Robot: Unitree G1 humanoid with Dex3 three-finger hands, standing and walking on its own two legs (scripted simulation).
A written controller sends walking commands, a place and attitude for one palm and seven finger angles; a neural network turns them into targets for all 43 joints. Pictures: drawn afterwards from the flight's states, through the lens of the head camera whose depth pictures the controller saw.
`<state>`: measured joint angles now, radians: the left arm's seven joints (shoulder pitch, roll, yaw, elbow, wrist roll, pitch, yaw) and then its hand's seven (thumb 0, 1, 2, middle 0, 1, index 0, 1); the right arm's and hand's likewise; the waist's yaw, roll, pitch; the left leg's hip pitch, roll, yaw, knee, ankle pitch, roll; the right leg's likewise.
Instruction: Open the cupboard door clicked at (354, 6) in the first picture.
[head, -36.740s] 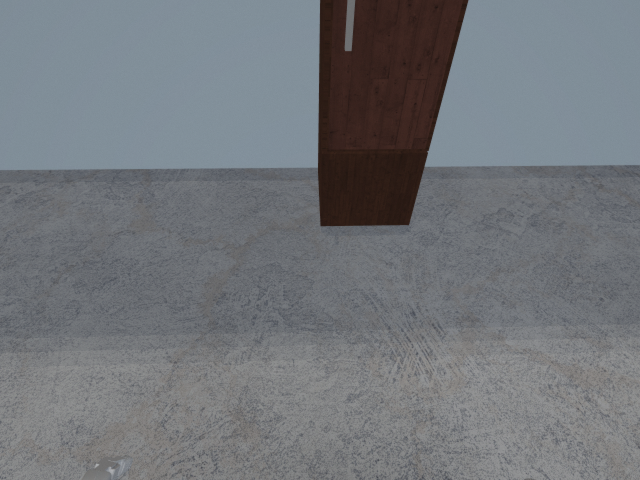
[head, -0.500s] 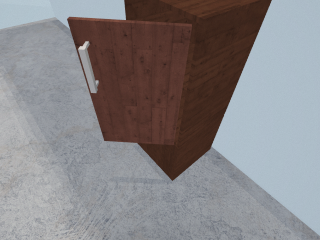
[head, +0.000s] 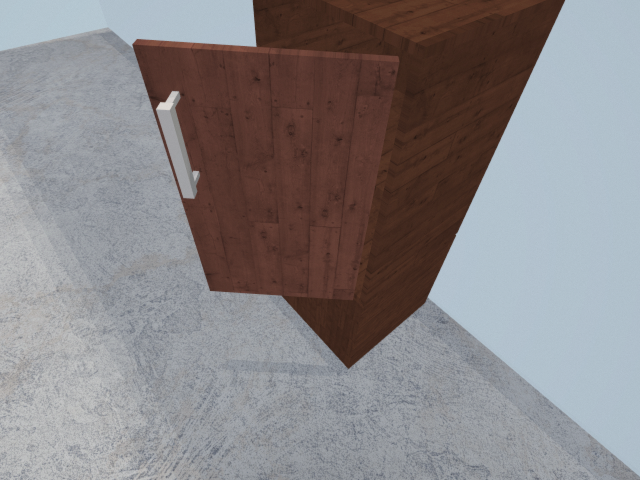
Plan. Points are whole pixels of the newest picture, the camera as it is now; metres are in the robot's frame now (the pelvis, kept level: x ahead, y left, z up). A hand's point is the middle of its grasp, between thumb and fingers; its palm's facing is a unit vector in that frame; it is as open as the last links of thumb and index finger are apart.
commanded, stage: look again from close up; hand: left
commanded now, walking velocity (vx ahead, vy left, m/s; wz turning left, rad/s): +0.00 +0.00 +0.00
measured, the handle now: (182, 147) +0.55 +0.26 +0.10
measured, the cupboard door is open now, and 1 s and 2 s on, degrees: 46 46 46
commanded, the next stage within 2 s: raise the hand with hooked fingers in 0.10 s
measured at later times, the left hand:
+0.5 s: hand (181, 407) +0.20 +0.18 +0.01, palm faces +0.05 -1.00 -0.05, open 8.0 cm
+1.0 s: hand (137, 405) +0.19 +0.22 +0.02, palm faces +0.00 -1.00 -0.02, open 10.8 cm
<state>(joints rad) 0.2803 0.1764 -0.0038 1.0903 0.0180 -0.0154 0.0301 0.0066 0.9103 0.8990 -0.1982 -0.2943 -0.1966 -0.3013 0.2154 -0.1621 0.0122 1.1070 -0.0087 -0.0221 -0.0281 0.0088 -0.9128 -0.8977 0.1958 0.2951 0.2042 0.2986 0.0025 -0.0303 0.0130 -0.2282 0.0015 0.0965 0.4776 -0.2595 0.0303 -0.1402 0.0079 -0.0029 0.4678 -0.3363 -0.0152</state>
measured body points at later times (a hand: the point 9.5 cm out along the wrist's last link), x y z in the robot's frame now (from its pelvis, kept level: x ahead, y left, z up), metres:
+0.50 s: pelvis -0.03 -0.01 -0.03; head +0.00 -0.02 +0.42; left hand +0.19 +0.23 +0.01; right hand +0.15 -0.26 -0.11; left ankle +0.00 +0.10 -0.74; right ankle -0.05 -0.11 -0.74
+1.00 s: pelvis -0.05 -0.02 -0.04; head -0.02 -0.02 +0.40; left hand +0.19 +0.27 +0.02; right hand +0.10 -0.25 -0.13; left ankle +0.00 +0.10 -0.74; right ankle -0.06 -0.11 -0.74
